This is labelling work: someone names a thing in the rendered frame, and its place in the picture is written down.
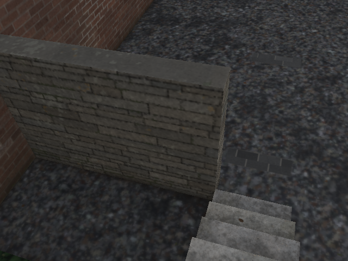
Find stairs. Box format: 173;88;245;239
185;189;300;261

